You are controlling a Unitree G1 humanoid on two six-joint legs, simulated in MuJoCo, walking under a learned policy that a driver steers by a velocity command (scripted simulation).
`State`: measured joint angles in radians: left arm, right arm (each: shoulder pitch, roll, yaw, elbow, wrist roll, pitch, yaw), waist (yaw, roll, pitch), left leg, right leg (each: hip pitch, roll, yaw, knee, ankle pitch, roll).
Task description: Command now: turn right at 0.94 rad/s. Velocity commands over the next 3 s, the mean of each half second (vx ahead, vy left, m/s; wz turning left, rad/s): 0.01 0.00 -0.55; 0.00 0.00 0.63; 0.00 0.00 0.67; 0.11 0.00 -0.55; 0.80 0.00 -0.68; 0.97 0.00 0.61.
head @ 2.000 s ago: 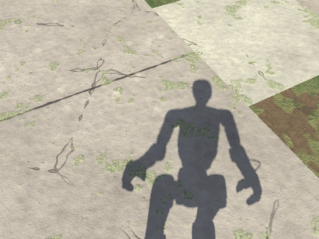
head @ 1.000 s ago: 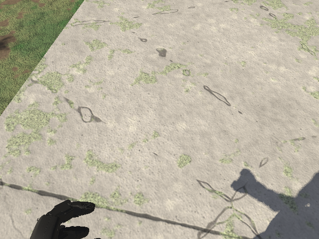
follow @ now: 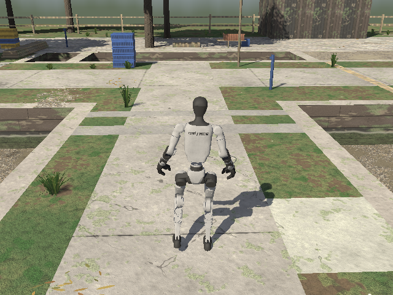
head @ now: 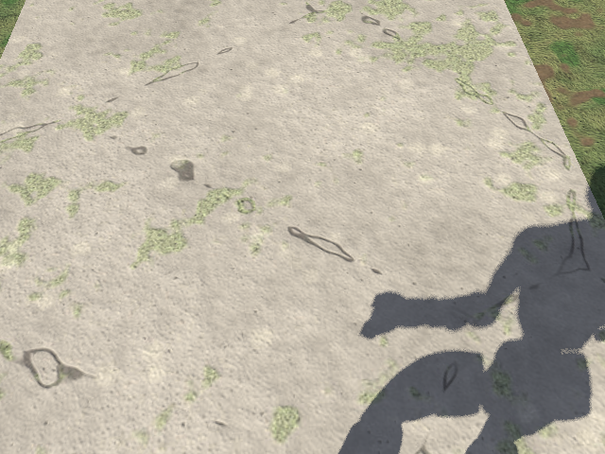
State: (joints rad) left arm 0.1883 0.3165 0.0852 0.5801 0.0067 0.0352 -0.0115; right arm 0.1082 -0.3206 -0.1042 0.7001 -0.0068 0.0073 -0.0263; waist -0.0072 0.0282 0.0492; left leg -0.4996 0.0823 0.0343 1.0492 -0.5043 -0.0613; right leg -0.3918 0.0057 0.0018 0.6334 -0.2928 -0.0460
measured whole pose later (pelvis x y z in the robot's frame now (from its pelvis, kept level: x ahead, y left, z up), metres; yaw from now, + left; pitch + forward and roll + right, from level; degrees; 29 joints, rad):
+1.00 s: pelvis +0.04 +0.05 -0.01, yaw +8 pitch +2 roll -2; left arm 0.16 0.31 0.10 0.67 -0.01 0.00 0.02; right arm 0.14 -0.31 -0.09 0.57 0.03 0.08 0.03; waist 0.01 -0.03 0.06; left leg -0.38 0.04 0.05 0.66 -0.30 0.01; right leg -0.26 -0.14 -0.21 0.62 -0.37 0.06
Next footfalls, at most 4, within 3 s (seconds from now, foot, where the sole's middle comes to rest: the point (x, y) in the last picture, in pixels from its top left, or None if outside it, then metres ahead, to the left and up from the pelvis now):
0.38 left None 0.12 0.11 -0.76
1.00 left None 0.08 0.17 -0.76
1.48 right None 0.19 -0.02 -0.76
2.32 right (391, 446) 0.44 -0.11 -0.76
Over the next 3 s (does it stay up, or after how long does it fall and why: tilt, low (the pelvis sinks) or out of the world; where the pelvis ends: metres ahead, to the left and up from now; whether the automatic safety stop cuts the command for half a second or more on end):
stays up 0.85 -0.16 0.00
